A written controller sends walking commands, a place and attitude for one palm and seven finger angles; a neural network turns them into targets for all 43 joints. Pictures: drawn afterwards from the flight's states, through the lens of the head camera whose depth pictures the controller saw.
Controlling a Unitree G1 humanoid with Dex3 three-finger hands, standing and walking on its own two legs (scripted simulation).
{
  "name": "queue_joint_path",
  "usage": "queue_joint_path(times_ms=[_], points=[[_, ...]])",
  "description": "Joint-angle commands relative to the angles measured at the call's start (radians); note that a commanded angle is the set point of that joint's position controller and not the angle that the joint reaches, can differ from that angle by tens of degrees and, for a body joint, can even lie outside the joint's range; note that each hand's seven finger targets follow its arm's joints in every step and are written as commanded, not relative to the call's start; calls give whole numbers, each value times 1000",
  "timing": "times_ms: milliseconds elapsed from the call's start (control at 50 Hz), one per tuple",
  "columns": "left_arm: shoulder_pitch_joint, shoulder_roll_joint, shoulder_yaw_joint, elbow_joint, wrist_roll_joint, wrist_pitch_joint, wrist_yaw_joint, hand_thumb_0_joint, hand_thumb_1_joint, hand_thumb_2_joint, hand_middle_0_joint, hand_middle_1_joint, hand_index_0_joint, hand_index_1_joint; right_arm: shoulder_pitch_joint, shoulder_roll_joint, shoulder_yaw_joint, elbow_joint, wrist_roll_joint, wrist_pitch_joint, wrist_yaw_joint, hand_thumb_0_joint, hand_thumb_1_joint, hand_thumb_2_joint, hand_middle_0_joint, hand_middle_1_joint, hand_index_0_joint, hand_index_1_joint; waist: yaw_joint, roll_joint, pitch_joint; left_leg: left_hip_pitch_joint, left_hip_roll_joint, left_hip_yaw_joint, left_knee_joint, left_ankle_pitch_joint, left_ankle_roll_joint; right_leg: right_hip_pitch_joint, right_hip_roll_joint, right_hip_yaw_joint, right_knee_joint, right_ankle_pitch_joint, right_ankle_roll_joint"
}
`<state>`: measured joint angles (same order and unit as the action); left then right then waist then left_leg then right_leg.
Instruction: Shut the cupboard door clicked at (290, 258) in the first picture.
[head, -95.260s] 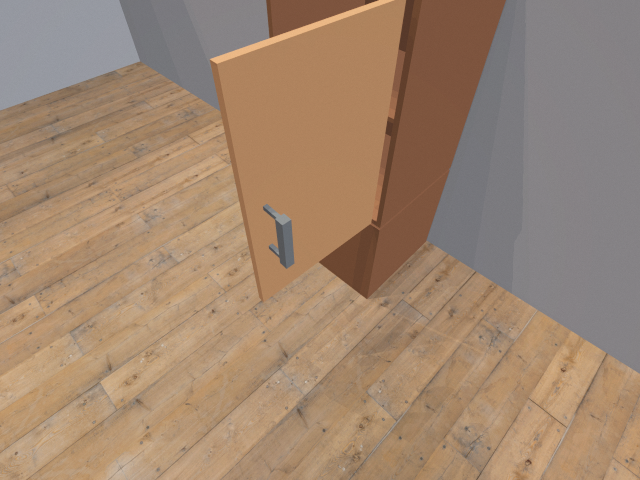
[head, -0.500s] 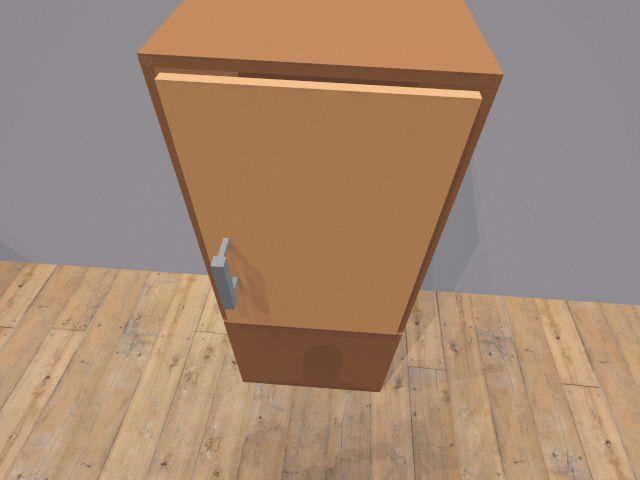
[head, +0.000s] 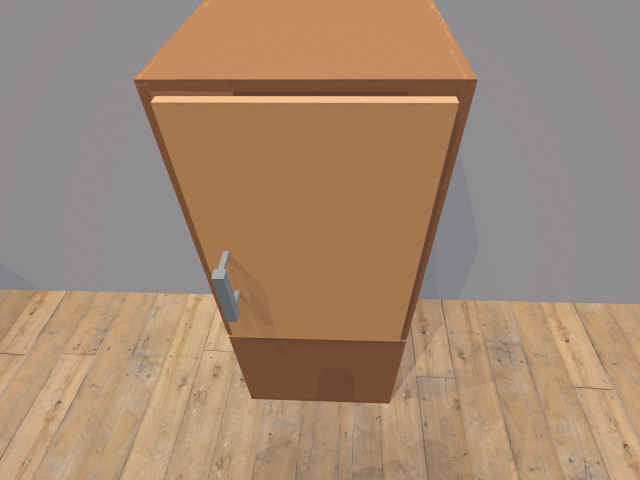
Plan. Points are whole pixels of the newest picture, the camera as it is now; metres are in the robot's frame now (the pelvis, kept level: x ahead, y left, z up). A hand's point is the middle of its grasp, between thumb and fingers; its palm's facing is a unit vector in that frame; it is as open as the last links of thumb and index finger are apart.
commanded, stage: look again from close up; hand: left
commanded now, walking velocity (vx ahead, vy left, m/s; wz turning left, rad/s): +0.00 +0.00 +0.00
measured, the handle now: (228, 287) +0.47 +0.20 -0.11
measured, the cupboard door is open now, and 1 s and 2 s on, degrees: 0 0 0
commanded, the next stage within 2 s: raise the hand and make a fist in 0.28 s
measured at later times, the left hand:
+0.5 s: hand out of the picture +0.11 +0.20 -0.10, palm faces +0.20 -0.96 -0.21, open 7.2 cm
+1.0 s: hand (177, 476) +0.15 +0.19 -0.05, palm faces +0.07 -1.00 -0.04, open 5.2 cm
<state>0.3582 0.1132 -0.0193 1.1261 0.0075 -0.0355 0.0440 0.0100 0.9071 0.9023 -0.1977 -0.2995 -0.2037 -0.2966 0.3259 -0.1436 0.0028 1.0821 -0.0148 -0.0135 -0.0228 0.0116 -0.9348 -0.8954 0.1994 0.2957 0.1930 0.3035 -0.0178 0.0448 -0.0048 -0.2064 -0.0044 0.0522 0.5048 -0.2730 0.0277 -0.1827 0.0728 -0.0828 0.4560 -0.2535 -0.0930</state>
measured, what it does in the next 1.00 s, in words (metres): lowers itself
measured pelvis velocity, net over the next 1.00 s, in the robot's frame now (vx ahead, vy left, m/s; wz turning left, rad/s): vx -0.04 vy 0.01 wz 0.01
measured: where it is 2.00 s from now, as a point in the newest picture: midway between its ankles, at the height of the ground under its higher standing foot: outside the picture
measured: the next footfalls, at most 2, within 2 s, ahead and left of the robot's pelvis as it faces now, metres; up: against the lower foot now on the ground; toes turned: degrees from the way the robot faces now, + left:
none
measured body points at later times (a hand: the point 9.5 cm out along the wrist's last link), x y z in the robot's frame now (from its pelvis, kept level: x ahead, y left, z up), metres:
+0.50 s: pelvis +0.01 +0.00 +0.00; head +0.01 +0.00 +0.45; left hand +0.10 +0.25 -0.08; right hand +0.03 -0.23 -0.15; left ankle +0.00 +0.10 -0.74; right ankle +0.00 -0.06 -0.74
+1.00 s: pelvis -0.04 +0.01 -0.13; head +0.04 +0.02 +0.31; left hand +0.14 +0.24 -0.05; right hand +0.21 -0.19 -0.19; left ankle +0.00 +0.10 -0.74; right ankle +0.00 -0.06 -0.74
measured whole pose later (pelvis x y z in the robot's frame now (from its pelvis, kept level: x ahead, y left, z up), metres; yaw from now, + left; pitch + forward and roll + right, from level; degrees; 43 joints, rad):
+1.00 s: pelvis -0.04 +0.01 -0.13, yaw +1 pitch +17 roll -3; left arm 0.48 0.20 0.07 -0.10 -0.27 -0.63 -0.22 0.03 0.90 0.90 -0.59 -0.73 -0.59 -0.73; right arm 0.10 -0.22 0.01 0.50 -0.01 -0.23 0.00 0.01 -0.91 -0.90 0.20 0.30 0.20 0.30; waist 0.07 0.03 -0.15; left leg -1.09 -0.02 -0.03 1.38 -0.58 0.04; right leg -1.05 0.04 -0.17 1.31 -0.57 -0.11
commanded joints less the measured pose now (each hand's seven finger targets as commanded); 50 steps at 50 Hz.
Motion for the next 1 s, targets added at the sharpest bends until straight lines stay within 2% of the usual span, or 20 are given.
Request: queue_joint_path(times_ms=[0,340,360,380,400,420,440,460,500,540,580,600,620,660,720,760,820,900,940,980], points=[[22,87,15,-52,1,-9,3,0,900,900,-200,-300,-200,-300,81,-57,7,-32,-5,-11,-3,0,-900,-900,200,300,200,300,7,-62,160,-85,85,-126,-132,1,5,-103,-169,212,-139,-117,4],[13,103,16,-53,-5,-4,-1,0,900,900,-200,-300,-200,-300,96,-44,17,25,0,-24,-14,0,-900,-900,200,300,200,300,21,-41,85,-37,89,-103,-143,116,4,5,-181,196,-97,108,12],[92,139,27,-17,12,-21,38,0,900,900,-200,-300,-200,-300,-20,-95,2,-32,12,-27,-9,0,-900,-900,200,300,200,300,58,-90,122,-106,95,-46,54,108,-27,-16,-241,247,-93,641,92],[-753,720,401,-1604,-144,-304,29,0,900,900,-200,-300,-200,-300,50,-361,-61,-375,2,-230,-120,0,-900,-900,200,300,200,300,-127,31,-293,251,80,-52,0,299,21,-47,-152,190,21,385,86],[-157,245,15,-1398,-140,-222,32,0,900,900,-218,-320,-218,-320,-90,-187,25,-356,35,-295,-102,0,-900,-900,200,300,200,300,-25,382,-468,229,15,-11,16,405,22,-30,-74,150,74,273,43],[-148,255,96,-1378,-183,-168,89,0,900,900,-237,-340,-237,-340,-102,-222,17,-314,41,-323,-99,0,-900,-900,200,300,200,300,10,317,-431,230,31,-42,-17,432,-24,-34,-58,81,59,162,38],[126,-51,-67,-993,-170,-40,75,0,900,900,-255,-360,-255,-360,-128,-151,16,-265,57,-330,-72,0,-900,-900,200,300,200,300,-5,158,-176,42,31,-60,-66,287,-21,-121,-76,35,58,98,55],[-57,30,-42,-1133,-195,-73,80,0,900,900,-273,-380,-273,-380,-102,-221,-14,-333,68,-341,-55,0,-900,-900,200,300,200,300,-45,79,-3,-70,24,-109,-37,115,-15,-185,-82,47,43,47,61],[-37,44,-3,-994,-177,-175,43,0,900,900,-310,-420,-310,-420,-113,-238,-40,-387,44,-358,-37,0,-900,-900,200,300,200,300,-69,-176,121,-232,2,-126,69,-42,-6,-376,-99,50,57,-141,75],[147,-10,20,-840,-192,-302,-32,0,900,900,-347,-460,-347,-460,-129,-222,-60,-451,27,-363,-14,0,-900,-900,200,300,200,300,-6,-373,68,-369,-14,-120,207,-48,-19,-453,-109,74,150,-215,77],[310,-7,73,-852,-242,-454,-143,0,900,900,-383,-500,-383,-500,-155,-214,-81,-511,15,-368,11,0,-900,-900,200,300,200,300,60,-483,-80,-513,-33,-102,317,-55,-39,-406,-122,129,262,-103,95],[348,-1,92,-876,-267,-526,-209,0,900,900,-402,-520,-402,-520,-162,-214,-87,-538,17,-358,23,0,-900,-900,200,300,200,300,82,-467,-142,-565,-45,-90,361,-40,-48,-363,-128,156,320,-4,97],[383,44,146,-859,-276,-585,-271,0,900,900,-420,-540,-420,-540,-155,-214,-99,-548,21,-343,40,0,-900,-900,200,300,200,300,107,-359,-203,-583,-50,-80,401,7,-59,-329,-132,169,397,130,86],[323,94,157,-928,-264,-685,-368,0,900,900,-457,-580,-457,-580,-193,-209,-104,-599,18,-324,58,0,-900,-900,200,300,200,300,102,-139,-270,-639,-62,-51,508,50,-59,-374,-139,200,516,242,71],[211,209,208,-1126,-226,-666,-354,0,900,900,-512,-640,-512,-640,-226,-212,-104,-676,14,-276,58,0,-900,-900,200,300,200,300,114,109,-309,-664,-60,-43,554,35,-34,-487,-104,201,580,73,32],[136,199,203,-1250,-238,-639,-306,0,900,900,-548,-680,-548,-680,-226,-207,-99,-728,13,-252,51,0,-900,-900,200,300,200,300,86,126,-324,-665,-47,-60,578,-4,-19,-564,-84,194,581,-39,32],[-47,197,187,-1539,-263,-692,-234,0,900,900,-603,-740,-603,-740,-196,-201,-87,-736,6,-245,29,0,-900,-900,200,300,200,300,13,78,-420,-655,-25,-96,655,-12,1,-620,-62,198,598,-48,50],[-53,119,49,-1549,-264,-714,-265,0,900,900,-677,-820,-677,-820,-178,-221,-72,-708,9,-266,7,0,-900,-900,200,300,200,300,-46,65,-389,-676,-3,-130,697,-72,5,-743,-46,152,605,-147,47],[-7,109,7,-1463,-258,-649,-306,0,900,900,-713,-860,-713,-860,-159,-231,-64,-706,17,-265,-4,0,-900,-900,200,300,200,300,-56,25,-368,-706,2,-139,694,-107,9,-751,-45,130,597,-191,53],[115,131,24,-1333,-252,-518,-338,0,900,900,-750,-900,-750,-900,-147,-232,-62,-724,39,-246,-15,0,-900,-900,200,300,200,300,-36,-88,-344,-781,3,-135,671,-170,10,-696,-54,141,547,-278,66]])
